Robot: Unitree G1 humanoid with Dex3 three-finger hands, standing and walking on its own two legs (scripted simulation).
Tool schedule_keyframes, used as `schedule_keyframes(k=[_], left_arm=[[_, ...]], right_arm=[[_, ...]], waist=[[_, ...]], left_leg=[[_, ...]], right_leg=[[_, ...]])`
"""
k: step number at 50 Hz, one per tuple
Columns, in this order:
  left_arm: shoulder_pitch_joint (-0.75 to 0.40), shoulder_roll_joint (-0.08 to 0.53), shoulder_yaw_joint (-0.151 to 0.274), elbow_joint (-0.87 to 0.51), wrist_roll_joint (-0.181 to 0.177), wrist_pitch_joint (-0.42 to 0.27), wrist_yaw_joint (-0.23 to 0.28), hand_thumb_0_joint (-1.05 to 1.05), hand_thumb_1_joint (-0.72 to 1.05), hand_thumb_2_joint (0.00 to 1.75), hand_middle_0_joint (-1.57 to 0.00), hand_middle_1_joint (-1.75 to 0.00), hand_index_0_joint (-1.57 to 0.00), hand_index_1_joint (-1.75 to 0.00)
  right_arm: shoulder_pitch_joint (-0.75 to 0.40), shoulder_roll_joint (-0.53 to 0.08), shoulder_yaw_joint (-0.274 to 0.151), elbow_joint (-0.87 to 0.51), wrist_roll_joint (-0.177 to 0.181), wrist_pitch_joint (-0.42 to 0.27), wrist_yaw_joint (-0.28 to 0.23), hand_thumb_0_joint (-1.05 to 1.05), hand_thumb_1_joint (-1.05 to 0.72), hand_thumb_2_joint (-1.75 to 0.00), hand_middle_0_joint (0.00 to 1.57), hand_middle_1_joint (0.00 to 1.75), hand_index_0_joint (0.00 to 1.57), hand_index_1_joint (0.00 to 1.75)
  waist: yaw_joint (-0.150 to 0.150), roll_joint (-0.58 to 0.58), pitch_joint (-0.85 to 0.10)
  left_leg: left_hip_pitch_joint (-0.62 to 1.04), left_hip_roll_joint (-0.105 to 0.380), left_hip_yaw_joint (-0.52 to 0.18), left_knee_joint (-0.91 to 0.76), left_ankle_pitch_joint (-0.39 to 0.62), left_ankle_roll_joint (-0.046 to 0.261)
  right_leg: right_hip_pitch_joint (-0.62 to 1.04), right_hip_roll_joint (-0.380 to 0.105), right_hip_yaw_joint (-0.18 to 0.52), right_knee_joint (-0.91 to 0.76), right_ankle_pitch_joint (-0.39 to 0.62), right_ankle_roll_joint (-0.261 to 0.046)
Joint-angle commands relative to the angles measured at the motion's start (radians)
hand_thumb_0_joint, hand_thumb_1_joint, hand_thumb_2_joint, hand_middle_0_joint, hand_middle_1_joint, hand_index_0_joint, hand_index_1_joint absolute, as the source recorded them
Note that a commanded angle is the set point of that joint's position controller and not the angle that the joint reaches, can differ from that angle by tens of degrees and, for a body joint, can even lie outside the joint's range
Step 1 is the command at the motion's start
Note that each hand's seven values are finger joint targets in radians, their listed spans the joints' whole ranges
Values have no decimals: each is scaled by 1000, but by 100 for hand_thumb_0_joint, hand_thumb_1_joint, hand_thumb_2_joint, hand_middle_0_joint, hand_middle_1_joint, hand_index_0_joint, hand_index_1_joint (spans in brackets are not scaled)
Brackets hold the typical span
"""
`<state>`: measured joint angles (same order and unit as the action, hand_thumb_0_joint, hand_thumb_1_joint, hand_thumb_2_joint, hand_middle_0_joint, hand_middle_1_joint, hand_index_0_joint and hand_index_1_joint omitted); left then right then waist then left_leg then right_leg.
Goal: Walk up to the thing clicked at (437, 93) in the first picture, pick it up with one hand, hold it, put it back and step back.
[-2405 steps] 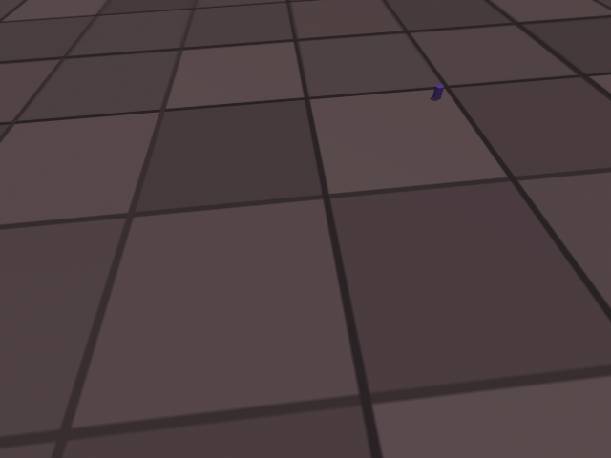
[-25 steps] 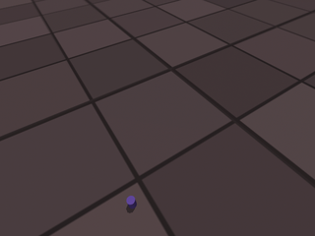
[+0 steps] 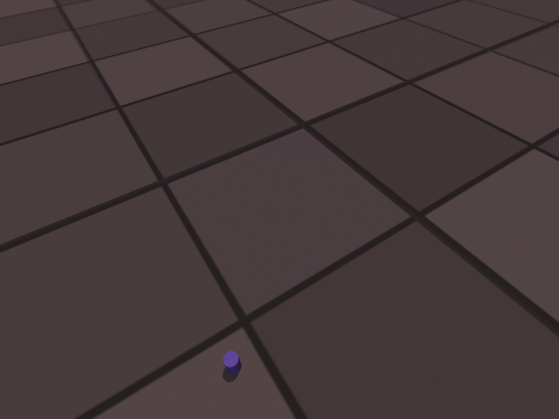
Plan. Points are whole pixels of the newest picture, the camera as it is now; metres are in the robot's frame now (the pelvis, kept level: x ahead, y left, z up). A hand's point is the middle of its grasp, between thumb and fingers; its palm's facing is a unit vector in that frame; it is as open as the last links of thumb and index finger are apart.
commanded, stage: stand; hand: left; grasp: from above
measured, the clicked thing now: (232, 362) +0.45 +0.23 -0.74
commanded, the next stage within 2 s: step back in 0.30 s
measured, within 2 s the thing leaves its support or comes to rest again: neither
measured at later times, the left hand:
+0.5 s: hand out of the picture +0.07 +0.27 -0.17, palm faces -0.01 -0.93 -0.38, open 7.4 cm
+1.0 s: hand out of the picture +0.02 +0.30 -0.18, palm faces -0.12 -0.92 -0.37, open 7.4 cm
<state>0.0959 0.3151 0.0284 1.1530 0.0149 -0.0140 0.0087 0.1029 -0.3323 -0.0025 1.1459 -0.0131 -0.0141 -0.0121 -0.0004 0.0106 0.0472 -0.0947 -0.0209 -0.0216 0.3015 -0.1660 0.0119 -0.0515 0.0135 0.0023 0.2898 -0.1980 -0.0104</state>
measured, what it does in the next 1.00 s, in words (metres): walks backwards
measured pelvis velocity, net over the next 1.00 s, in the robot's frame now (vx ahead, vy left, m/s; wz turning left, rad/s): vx -0.11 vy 0.05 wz -0.08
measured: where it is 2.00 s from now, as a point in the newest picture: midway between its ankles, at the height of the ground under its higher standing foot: outside the picture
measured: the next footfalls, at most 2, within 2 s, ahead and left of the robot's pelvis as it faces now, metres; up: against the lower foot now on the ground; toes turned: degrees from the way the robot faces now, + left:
right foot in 1.10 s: -0.13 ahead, -0.09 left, +0.00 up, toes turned -2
left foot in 1.46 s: -0.23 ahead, +0.15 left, +0.00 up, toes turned -4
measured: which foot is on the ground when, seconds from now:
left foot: down 0.00-1.00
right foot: down 0.00-0.64, up 0.66-1.00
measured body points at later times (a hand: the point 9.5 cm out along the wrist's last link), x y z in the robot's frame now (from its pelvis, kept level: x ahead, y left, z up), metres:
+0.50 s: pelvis -0.03 +0.01 -0.01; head +0.03 +0.01 +0.43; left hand +0.07 +0.32 -0.14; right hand +0.07 -0.31 -0.14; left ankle -0.01 +0.11 -0.74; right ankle -0.02 -0.11 -0.75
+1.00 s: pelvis -0.11 +0.05 -0.02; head -0.04 +0.06 +0.42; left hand +0.02 +0.35 -0.16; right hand -0.04 -0.26 -0.14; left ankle -0.06 +0.13 -0.75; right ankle -0.15 -0.09 -0.71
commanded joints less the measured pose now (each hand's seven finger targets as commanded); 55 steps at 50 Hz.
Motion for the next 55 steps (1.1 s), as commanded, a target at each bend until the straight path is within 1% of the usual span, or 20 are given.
schedule_keyframes(k=[1, 14, 15, 18, 22, 25, 26, 28, 29, 30, 31, 32, 33, 35, 38, 44, 49, 52, 54, 55], left_arm=[[-43, 214, 30, -62, -2, -18, 13, 0, 90, 90, -20, -30, -20, -30], [-31, 221, 25, -69, -7, -23, 12, 0, 90, 90, -20, -30, -20, -30], [-15, 302, 65, -97, -19, -12, 18, 0, 90, 90, -20, -30, -20, -30], [11, 292, 71, -136, -22, -4, 25, 0, 90, 90, -20, -30, -20, -30], [-20, 319, 85, -205, -16, 8, 24, 0, 90, 90, -20, -30, -20, -30], [-68, 335, 89, -262, 4, 16, 27, 0, 90, 90, -20, -30, -20, -30], [-79, 332, 88, -276, 10, 18, 26, 0, 90, 90, -20, -30, -20, -30], [-126, 319, 84, -303, 7, 24, 22, 0, 90, 90, -20, -30, -20, -30], [-112, 305, 81, -310, 4, 30, 21, 0, 90, 90, -20, -30, -20, -30], [-96, 276, 74, -322, -5, 37, 21, 0, 90, 90, -20, -30, -20, -30], [-97, 244, 70, -333, -10, 41, 23, 0, 90, 90, -20, -30, -20, -30], [-71, 227, 70, -332, -7, 52, 28, 0, 90, 90, -20, -30, -20, -30], [-35, 225, 65, -329, -4, 62, 30, 0, 90, 90, -20, -30, -20, -30], [-26, 232, 68, -329, -3, 63, 36, 0, 90, 90, -20, -30, -20, -30], [31, 254, 76, -317, -9, 68, 28, 0, 90, 90, -20, -30, -20, -30], [0, 248, 88, -375, 5, 52, 23, 0, 90, 90, -20, -30, -20, -30], [48, 245, 98, -374, 8, 49, 14, 0, 90, 90, -20, -30, -20, -30], [117, 240, 104, -352, 11, 44, 4, 0, 90, 90, -20, -30, -20, -30], [190, 234, 110, -323, 17, 38, 3, 0, 90, 90, -20, -30, -20, -30], [192, 274, 119, -330, 25, 30, 5, 0, 90, 90, -20, -30, -20, -30]], right_arm=[[-34, -200, -36, -52, 0, -22, -11, 0, -90, -90, 20, 30, 20, 30], [-25, -208, -35, -51, 2, -26, -9, 0, -90, -90, 20, 30, 20, 30], [-68, -253, -56, -76, 0, -6, -5, 0, -90, -90, 20, 30, 20, 30], [-38, -230, -59, -109, 14, 10, -3, 0, -90, -90, 20, 30, 20, 30], [-18, -218, -67, -148, 15, 31, 2, 0, -90, -90, 20, 30, 20, 30], [32, -222, -83, -175, 1, 48, 7, 0, -90, -90, 20, 30, 20, 30], [59, -219, -85, -178, 1, 49, 9, 0, -90, -90, 20, 30, 20, 30], [94, -226, -92, -181, 5, 42, 14, 0, -90, -90, 20, 30, 20, 30], [87, -236, -95, -190, 5, 34, 14, 0, -90, -90, 20, 30, 20, 30], [66, -270, -105, -211, -2, 26, 9, 0, -90, -90, 20, 30, 20, 30], [68, -323, -118, -222, -10, 21, 5, 0, -90, -90, 20, 30, 20, 30], [98, -322, -120, -222, -22, 16, 2, 0, -90, -90, 20, 30, 20, 30], [106, -322, -119, -221, -19, 13, -4, 0, -90, -90, 20, 30, 20, 30], [43, -332, -123, -260, -15, 17, -15, 0, -90, -90, 20, 30, 20, 30], [-17, -278, -110, -295, -19, 13, -27, 0, -90, -90, 20, 30, 20, 30], [87, -280, -120, -314, -6, 12, -33, 0, -90, -90, 20, 30, 20, 30], [64, -303, -126, -346, -11, 15, -24, 0, -90, -90, 20, 30, 20, 30], [15, -309, -119, -364, -9, 21, -16, 0, -90, -90, 20, 30, 20, 30], [-23, -300, -116, -365, 2, 30, -12, 0, -90, -90, 20, 30, 20, 30], [-19, -276, -106, -364, 12, 31, -10, 0, -90, -90, 20, 30, 20, 30]], waist=[[-4, -16, -52], [-4, -6, -92], [0, -27, 19], [-6, -46, -46], [-5, -95, -119], [-11, -179, -114], [-20, -189, -106], [-48, -172, -96], [-43, -108, -93], [-37, 25, -103], [-38, 142, -93], [-36, 159, -83], [-25, 98, -85], [-27, 134, -81], [20, 112, -63], [-49, 85, -99], [-38, 122, -117], [-5, 125, -134], [36, 100, -157], [35, 7, -157]], left_leg=[[0, 138, -112, -47, 130, 15], [29, 145, -107, -31, 208, 19], [-41, 125, -102, 73, 326, 28], [-43, 102, -70, 163, 326, 34], [-82, 18, -17, 339, 118, 9], [-146, -21, -35, 534, -307, 19], [-147, -9, -47, 520, -345, 26], [-102, 3, -41, 430, -214, 35], [-94, 34, -44, 309, 88, 40], [-88, 134, -164, 186, 366, 83], [-16, 244, -303, 105, 586, 133], [49, 316, -375, 95, 703, 185], [40, 332, -335, 134, 795, 208], [-12, 350, -358, 88, 658, 203], [-3, 227, -194, 140, 566, 135], [132, 274, -226, 186, 561, 224], [52, 300, -252, 174, 395, 238], [-58, 278, -226, 185, 248, 201], [-135, 235, -183, 254, 173, 135], [-228, 169, -143, 332, 70, 82]], right_leg=[[-25, -134, 96, -50, 104, -9], [1, -144, 99, -31, 192, -14], [-83, -127, 111, 48, 363, -19], [-72, -142, 117, 89, 431, -59], [-91, -257, 223, 92, 470, -168], [-147, -358, 291, 106, 476, -253], [-163, -358, 276, 127, 470, -251], [-208, -300, 207, 188, 422, -198], [-196, -225, 150, 263, 357, -142], [-206, -102, 79, 407, 242, -73], [-311, 40, 31, 545, 15, -20], [-414, 100, 96, 665, -407, -22], [-413, 100, 145, 772, -448, -24], [-426, 102, 208, 861, -430, -23], [-445, 98, 205, 892, -284, -8], [-452, 64, 157, 726, -305, 33], [-349, 21, 94, 565, -300, 18], [-225, 13, 58, 402, -229, -3], [-98, 6, 58, 184, -48, -38], [-50, -74, 187, 135, 37, -70]])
